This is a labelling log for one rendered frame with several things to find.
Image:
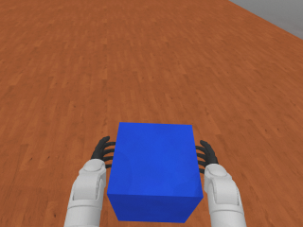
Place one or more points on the robot left hand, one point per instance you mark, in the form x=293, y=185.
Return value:
x=100, y=150

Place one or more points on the carton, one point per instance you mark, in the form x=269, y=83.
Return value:
x=155, y=175

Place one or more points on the left robot forearm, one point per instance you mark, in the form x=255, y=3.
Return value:
x=86, y=197

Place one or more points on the right robot forearm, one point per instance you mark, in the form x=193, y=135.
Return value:
x=224, y=198

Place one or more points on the robot right hand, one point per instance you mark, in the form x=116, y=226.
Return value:
x=208, y=156

